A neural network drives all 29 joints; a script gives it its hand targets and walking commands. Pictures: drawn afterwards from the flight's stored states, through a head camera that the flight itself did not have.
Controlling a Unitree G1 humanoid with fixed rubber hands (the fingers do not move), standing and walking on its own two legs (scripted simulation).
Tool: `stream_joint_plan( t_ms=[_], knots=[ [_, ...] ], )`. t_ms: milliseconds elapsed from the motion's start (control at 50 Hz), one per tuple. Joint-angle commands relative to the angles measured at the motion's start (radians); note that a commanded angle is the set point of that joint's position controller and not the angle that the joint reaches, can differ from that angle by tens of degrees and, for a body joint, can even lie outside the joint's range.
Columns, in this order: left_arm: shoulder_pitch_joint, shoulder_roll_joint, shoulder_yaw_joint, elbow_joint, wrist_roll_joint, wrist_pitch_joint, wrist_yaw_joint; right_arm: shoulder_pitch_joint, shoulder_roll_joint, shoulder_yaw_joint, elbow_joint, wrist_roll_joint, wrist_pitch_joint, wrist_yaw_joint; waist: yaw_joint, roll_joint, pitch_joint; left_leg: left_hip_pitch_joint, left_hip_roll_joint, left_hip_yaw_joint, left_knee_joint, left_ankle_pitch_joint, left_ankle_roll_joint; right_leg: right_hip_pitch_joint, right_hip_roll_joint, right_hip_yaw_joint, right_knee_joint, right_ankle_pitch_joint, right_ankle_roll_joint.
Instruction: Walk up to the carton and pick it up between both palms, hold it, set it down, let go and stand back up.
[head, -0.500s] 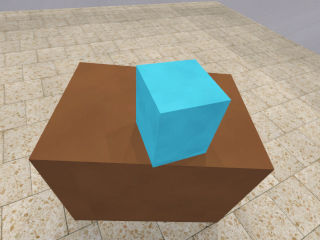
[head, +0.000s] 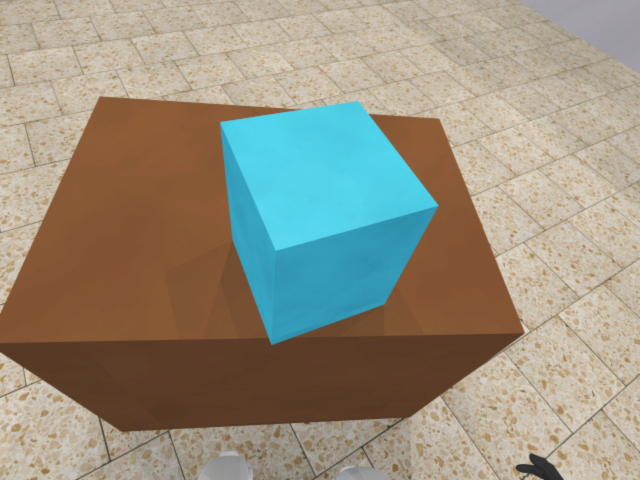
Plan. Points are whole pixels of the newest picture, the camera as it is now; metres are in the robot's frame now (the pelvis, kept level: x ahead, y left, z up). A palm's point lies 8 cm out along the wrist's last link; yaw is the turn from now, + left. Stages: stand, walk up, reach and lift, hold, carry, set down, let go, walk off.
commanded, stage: walk up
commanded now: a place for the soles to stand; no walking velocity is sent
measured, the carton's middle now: (313, 226) +0.46 +0.02 +0.02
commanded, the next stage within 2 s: none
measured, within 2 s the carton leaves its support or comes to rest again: neither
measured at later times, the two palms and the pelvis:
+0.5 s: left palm out of the picture +0.03 +0.28 -0.12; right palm out of the picture +0.07 -0.33 -0.11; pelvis -0.04 -0.02 +0.00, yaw -1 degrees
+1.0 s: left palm out of the picture +0.01 +0.27 -0.11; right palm out of the picture +0.06 -0.33 -0.10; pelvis -0.04 -0.02 +0.01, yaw -1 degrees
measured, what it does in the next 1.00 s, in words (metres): steps on the spot: right foot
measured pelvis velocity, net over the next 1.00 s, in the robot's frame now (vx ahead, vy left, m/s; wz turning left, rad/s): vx -0.04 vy -0.02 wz -0.01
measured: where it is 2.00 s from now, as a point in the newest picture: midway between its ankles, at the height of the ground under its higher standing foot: outside the picture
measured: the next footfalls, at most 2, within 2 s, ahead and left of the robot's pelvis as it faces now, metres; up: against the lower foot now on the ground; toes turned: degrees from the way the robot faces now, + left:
right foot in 0.06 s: +0.03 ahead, -0.15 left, +0.00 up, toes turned +6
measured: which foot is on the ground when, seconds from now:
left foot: down 0.00-1.00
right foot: up 0.00-0.04, down 0.06-1.00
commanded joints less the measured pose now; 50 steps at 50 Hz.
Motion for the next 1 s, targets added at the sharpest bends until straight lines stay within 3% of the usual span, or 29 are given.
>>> stream_joint_plan(
  t_ms=[0, 20, 40, 60, 80, 100, 160, 200, 220, 260, 280, 300, 320, 340, 400, 440, 480, 520, 560, 620, 660, 680, 700, 720, 800, 840, 880, 900, 980],
  knots=[
    [0.194, 0.125, 0.056, 0.033, -0.009, -0.045, 0.011, -0.097, -0.264, -0.046, -0.101, -0.005, 0.028, 0.004, 0.06, 0.294, -0.257, 0.106, 0.163, -0.139, -0.082, 0.441, 0.152, 0.183, -0.042, -0.102, -0.457, 0.152, 0.034],
    [0.135, 0.152, 0.068, 0.031, -0.005, -0.049, 0.017, -0.077, -0.234, -0.036, -0.093, -0.003, 0.045, 0.009, 0.032, 0.209, -0.26, 0.063, 0.111, -0.118, -0.052, 0.214, 0.108, 0.19, -0.039, -0.015, -0.502, 0.214, 0.037],
    [0.098, 0.23, 0.082, 0.011, 0.016, -0.055, 0.017, -0.066, -0.221, -0.029, -0.103, 0.011, 0.053, 0.018, 0.023, 0.054, -0.229, -0.081, 0.019, -0.065, 0.117, 0.038, 0.042, 0.179, -0.194, 0.284, -0.548, 0.261, -0.017],
    [0.038, 0.296, 0.085, -0.027, 0.015, -0.058, 0.017, -0.054, -0.228, -0.04, -0.092, 0.01, 0.066, 0.013, -0.01, 0.026, -0.174, -0.087, -0.021, -0.066, 0.169, -0.186, 0.022, 0.05, -0.317, 0.54, -0.616, 0.24, -0.103],
    [-0.047, 0.335, 0.089, -0.037, 0.01, -0.056, 0.019, -0.06, -0.249, -0.048, -0.078, -0.002, 0.07, 0.008, -0.009, 0.074, -0.175, -0.041, -0.04, -0.163, 0.235, -0.278, 0.031, -0.022, -0.393, 0.564, -0.631, 0.314, -0.191],
    [-0.072, 0.301, 0.08, -0.028, 0.007, -0.063, 0.023, -0.05, -0.256, -0.054, -0.052, 0.0, 0.071, 0.003, -0.011, -0.029, -0.145, -0.04, -0.031, -0.148, 0.237, -0.309, 0.028, 0.0, -0.394, 0.545, -0.596, 0.416, -0.232],
    [-0.077, 0.252, 0.062, -0.012, -0.01, -0.062, 0.024, -0.059, -0.233, -0.051, -0.067, 0.017, 0.055, 0.018, -0.02, -0.017, -0.114, -0.032, -0.051, -0.135, 0.15, -0.24, 0.048, 0.011, -0.265, 0.405, -0.486, 0.682, -0.14],
    [-0.084, 0.208, 0.065, -0.023, -0.009, -0.055, 0.029, 0.0, -0.192, -0.052, -0.03, 0.021, 0.051, 0.017, -0.018, -0.093, -0.207, 0.054, -0.058, -0.119, 0.032, -0.177, 0.04, 0.09, -0.262, 0.355, -0.445, 0.703, -0.168],
    [-0.115, 0.195, 0.056, -0.027, -0.011, -0.051, 0.022, 0.017, -0.2, -0.046, -0.029, 0.015, 0.038, 0.011, -0.046, -0.045, -0.225, 0.098, -0.062, -0.121, -0.06, -0.066, 0.046, 0.064, -0.244, 0.33, -0.402, 0.743, -0.16],
    [-0.174, 0.164, 0.047, -0.044, -0.028, -0.042, 0.018, 0.066, -0.242, -0.047, -0.014, 0.007, 0.024, 0.012, -0.072, 0.011, -0.332, 0.346, 0.054, -0.197, -0.196, 0.273, 0.081, -0.043, -0.152, 0.137, -0.275, 0.597, -0.056],
    [-0.166, 0.13, 0.04, -0.048, -0.032, -0.041, 0.019, 0.102, -0.272, -0.056, 0.002, -0.004, 0.013, 0.007, -0.082, 0.123, -0.325, 0.329, 0.158, -0.339, -0.281, 0.403, 0.135, -0.055, -0.079, 0.048, -0.147, 0.476, -0.003],
    [-0.127, 0.131, 0.041, -0.018, -0.036, -0.032, 0.029, 0.034, -0.304, -0.051, -0.018, -0.01, 0.008, 0.009, -0.041, 0.21, -0.3, 0.231, 0.255, -0.431, -0.337, 0.382, 0.226, -0.04, -0.04, -0.004, -0.11, 0.193, 0.023],
    [-0.128, 0.128, 0.042, -0.011, -0.042, -0.029, 0.03, 0.003, -0.312, -0.053, -0.023, -0.01, 0.012, 0.016, -0.035, 0.206, -0.186, 0.121, 0.273, -0.453, -0.369, 0.378, 0.251, -0.041, 0.0, -0.028, -0.053, -0.077, 0.016],
    [-0.059, 0.134, 0.048, 0.007, -0.031, -0.027, 0.025, -0.012, -0.295, -0.06, -0.029, -0.02, 0.007, 0.019, -0.018, 0.254, -0.218, 0.138, 0.296, -0.475, -0.386, 0.22, 0.272, -0.025, -0.057, -0.033, -0.042, -0.119, 0.011],
    [-0.028, 0.141, 0.059, 0.033, -0.015, -0.047, 0.01, -0.074, -0.259, -0.04, -0.05, -0.028, 0.017, 0.023, 0.019, 0.194, -0.186, 0.036, 0.175, -0.365, -0.347, 0.14, 0.188, 0.084, -0.054, -0.039, -0.301, 0.087, -0.004],
    [-0.025, 0.156, 0.069, 0.034, -0.003, -0.056, 0.004, -0.068, -0.244, -0.036, -0.051, -0.008, 0.032, 0.031, 0.015, 0.202, -0.204, -0.008, 0.073, -0.245, -0.271, -0.026, 0.082, 0.128, -0.098, 0.103, -0.433, 0.166, -0.029],
    [-0.104, 0.187, 0.051, 0.028, 0.008, -0.06, 0.007, -0.046, -0.225, -0.049, -0.036, -0.007, 0.048, 0.038, -0.03, 0.079, -0.117, 0.054, -0.034, -0.174, -0.157, -0.198, 0.031, -0.074, -0.189, 0.317, -0.574, -0.051, -0.112],
    [-0.178, 0.182, 0.053, 0.031, 0.012, -0.051, 0.001, -0.026, -0.221, -0.056, -0.002, -0.017, 0.054, 0.043, -0.062, 0.094, -0.111, 0.175, -0.028, -0.184, -0.207, -0.277, 0.05, -0.2, -0.179, 0.266, -0.604, -0.228, -0.097],
    [-0.177, 0.177, 0.045, 0.041, 0.0, -0.054, -0.002, -0.004, -0.223, -0.057, 0.002, -0.021, 0.052, 0.044, -0.053, 0.026, -0.105, 0.186, -0.033, -0.188, -0.213, -0.195, 0.054, -0.175, -0.159, 0.254, -0.586, -0.107, -0.068],
    [-0.162, 0.161, 0.041, 0.048, -0.003, -0.052, -0.002, -0.016, -0.256, -0.04, 0.002, -0.016, 0.035, 0.043, -0.032, 0.041, -0.161, 0.159, 0.023, -0.219, -0.306, -0.134, 0.074, -0.048, -0.128, 0.15, -0.503, 0.103, -0.032],
    [-0.123, 0.138, 0.047, 0.077, -0.008, -0.044, -0.006, -0.03, -0.258, -0.045, 0.002, -0.029, 0.036, 0.043, -0.02, 0.163, -0.201, 0.144, 0.055, -0.259, -0.361, -0.221, 0.089, 0.011, -0.095, 0.098, -0.454, 0.087, -0.016],
    [-0.103, 0.153, 0.041, 0.078, -0.001, -0.042, -0.004, -0.031, -0.252, -0.052, -0.005, -0.021, 0.035, 0.041, -0.016, 0.109, -0.186, 0.142, 0.084, -0.3, -0.387, -0.227, 0.104, 0.014, -0.072, 0.064, -0.419, 0.13, -0.007],
    [-0.124, 0.145, 0.045, 0.095, -0.006, -0.048, -0.002, -0.046, -0.242, -0.034, 0.003, -0.022, 0.036, 0.042, -0.013, 0.181, -0.181, 0.098, 0.097, -0.308, -0.408, -0.197, 0.099, 0.042, -0.074, 0.04, -0.385, 0.162, -0.004],
    [-0.068, 0.143, 0.04, 0.107, -0.01, -0.051, -0.001, -0.064, -0.255, -0.028, 0.0, -0.018, 0.035, 0.043, 0.011, 0.185, -0.201, 0.091, 0.111, -0.31, -0.392, -0.111, 0.121, 0.088, -0.071, 0.045, -0.414, 0.186, -0.011],
    [-0.11, 0.147, 0.035, 0.103, 0.004, -0.052, -0.003, -0.054, -0.228, -0.029, -0.002, -0.011, 0.038, 0.039, -0.02, 0.094, -0.159, 0.115, 0.068, -0.259, -0.377, -0.169, 0.072, 0.039, -0.102, 0.103, -0.514, 0.196, -0.031],
    [-0.11, 0.144, 0.031, 0.103, -0.008, -0.056, -0.003, -0.06, -0.235, -0.026, 0.001, -0.012, 0.028, 0.04, -0.018, 0.184, -0.243, 0.177, 0.079, -0.239, -0.365, -0.019, 0.082, 0.067, -0.109, 0.101, -0.462, 0.296, -0.02],
    [-0.131, 0.155, 0.034, 0.115, -0.007, -0.055, -0.002, -0.053, -0.22, -0.017, 0.007, -0.001, 0.026, 0.04, -0.017, 0.1, -0.274, 0.215, 0.09, -0.235, -0.336, 0.104, 0.092, 0.077, -0.121, 0.098, -0.459, 0.353, -0.015],
    [-0.13, 0.128, 0.021, 0.119, -0.019, -0.056, 0.0, -0.053, -0.233, -0.019, 0.02, -0.008, 0.028, 0.037, -0.016, 0.139, -0.308, 0.212, 0.068, -0.211, -0.325, 0.112, 0.082, 0.076, -0.118, 0.089, -0.458, 0.335, -0.019],
    [-0.142, 0.159, 0.029, 0.111, -0.012, -0.056, 0.005, -0.019, -0.238, -0.016, 0.041, -0.002, 0.038, 0.041, -0.031, 0.078, -0.318, 0.255, 0.044, -0.168, -0.277, 0.115, 0.053, 0.039, -0.16, 0.152, -0.515, 0.317, -0.023]
  ],
)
